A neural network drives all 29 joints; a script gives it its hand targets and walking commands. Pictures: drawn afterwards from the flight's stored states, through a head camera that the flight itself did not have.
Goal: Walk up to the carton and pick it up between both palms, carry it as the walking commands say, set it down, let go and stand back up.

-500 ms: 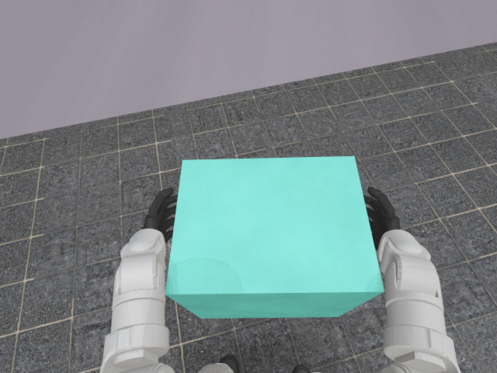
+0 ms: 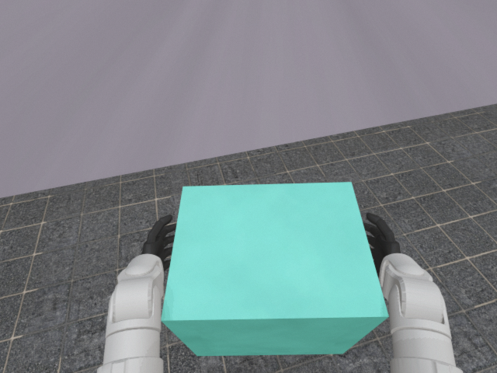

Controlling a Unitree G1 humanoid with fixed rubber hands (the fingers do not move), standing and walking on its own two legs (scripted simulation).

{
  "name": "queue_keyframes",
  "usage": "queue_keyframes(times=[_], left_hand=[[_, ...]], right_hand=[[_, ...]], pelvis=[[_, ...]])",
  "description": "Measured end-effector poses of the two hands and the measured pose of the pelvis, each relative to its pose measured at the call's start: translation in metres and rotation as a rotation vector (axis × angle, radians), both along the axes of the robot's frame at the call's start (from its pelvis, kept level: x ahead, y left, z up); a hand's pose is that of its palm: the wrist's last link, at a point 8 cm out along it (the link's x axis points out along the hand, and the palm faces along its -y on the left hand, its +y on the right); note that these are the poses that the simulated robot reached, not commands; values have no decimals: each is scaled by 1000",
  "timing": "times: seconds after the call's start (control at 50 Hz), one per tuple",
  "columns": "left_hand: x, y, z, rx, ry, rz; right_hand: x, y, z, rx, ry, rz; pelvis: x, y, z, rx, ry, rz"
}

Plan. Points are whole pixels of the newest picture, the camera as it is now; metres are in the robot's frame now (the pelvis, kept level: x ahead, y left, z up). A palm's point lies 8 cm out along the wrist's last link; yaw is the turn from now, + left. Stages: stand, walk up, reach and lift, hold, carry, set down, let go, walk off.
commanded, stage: reach and lift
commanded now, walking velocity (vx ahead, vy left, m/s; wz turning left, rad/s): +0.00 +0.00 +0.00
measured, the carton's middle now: (268, 275) +0.29 +0.01 -0.03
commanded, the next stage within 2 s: hold in 0.92 s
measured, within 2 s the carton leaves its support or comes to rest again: neither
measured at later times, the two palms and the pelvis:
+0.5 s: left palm (163, 250) +0.29 +0.19 +0.04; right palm (394, 264) +0.28 -0.19 +0.04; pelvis -0.01 +0.01 +0.00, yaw +0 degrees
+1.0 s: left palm (158, 264) +0.27 +0.20 +0.04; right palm (392, 273) +0.27 -0.18 +0.04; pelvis +0.00 +0.01 +0.00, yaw +0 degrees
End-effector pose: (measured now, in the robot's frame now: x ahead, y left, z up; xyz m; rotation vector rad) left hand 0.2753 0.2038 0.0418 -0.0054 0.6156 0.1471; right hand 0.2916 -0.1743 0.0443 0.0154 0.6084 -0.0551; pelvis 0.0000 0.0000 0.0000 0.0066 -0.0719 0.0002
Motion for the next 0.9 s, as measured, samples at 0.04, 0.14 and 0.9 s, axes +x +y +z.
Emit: queue_keyframes(times=[0.04, 0.14, 0.9], left_hand=[[-3, 1, 1, 1, 3, 4], [-5, 3, -1, 4, 20, 6], [-2, -6, -4, 14, 24, -41]], right_hand=[[-1, 1, 1, -1, 3, 4], [-2, 4, -1, -5, 19, 7], [-18, -6, -6, 5, 22, -48]], pelvis=[[-2, 0, 0, 0, -7, 1], [-8, 0, -1, -1, -15, 6], [4, 7, 1, -1, 5, 0]])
